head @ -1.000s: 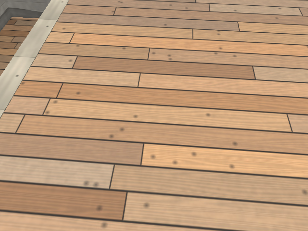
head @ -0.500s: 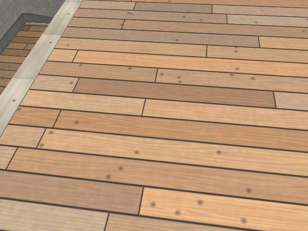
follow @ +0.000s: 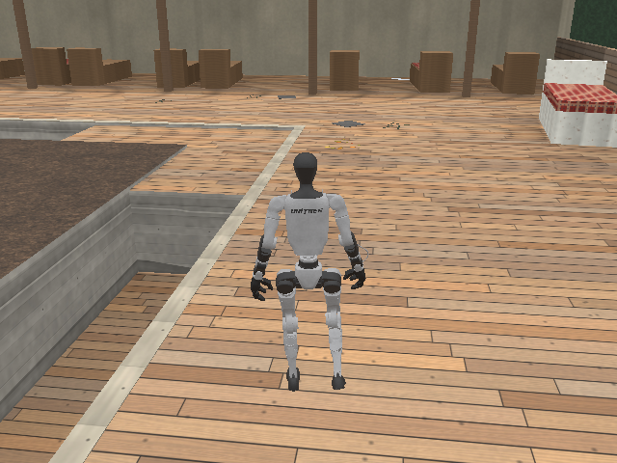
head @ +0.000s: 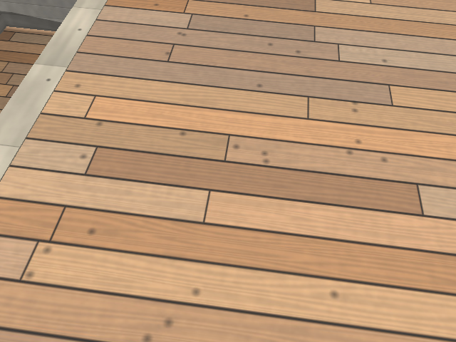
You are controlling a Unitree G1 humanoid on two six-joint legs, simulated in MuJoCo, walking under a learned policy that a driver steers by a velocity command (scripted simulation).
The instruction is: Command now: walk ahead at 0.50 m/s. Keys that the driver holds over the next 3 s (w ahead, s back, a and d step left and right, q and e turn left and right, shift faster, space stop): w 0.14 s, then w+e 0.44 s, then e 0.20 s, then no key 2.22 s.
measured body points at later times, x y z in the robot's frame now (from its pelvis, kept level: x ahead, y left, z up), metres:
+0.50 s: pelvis +0.28 -0.06 -0.02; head +0.32 -0.07 +0.43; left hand +0.48 +0.17 -0.12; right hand +0.26 -0.33 -0.16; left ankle +0.10 +0.08 -0.66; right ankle +0.36 -0.15 -0.74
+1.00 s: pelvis +0.50 -0.08 -0.01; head +0.54 -0.08 +0.44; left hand +0.69 +0.15 -0.13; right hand +0.58 -0.38 -0.10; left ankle +0.63 -0.03 -0.74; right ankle +0.37 -0.16 -0.67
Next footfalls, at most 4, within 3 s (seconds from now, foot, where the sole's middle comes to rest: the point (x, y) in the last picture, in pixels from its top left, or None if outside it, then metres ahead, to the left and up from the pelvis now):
0.44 right None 0.40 -0.16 -0.77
0.88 left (243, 278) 0.67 -0.04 -0.77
1.22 right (312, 334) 0.50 -0.24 -0.77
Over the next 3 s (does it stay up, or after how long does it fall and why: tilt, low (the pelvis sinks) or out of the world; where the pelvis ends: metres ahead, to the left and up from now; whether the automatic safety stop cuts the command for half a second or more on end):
stays up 0.55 -0.13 0.00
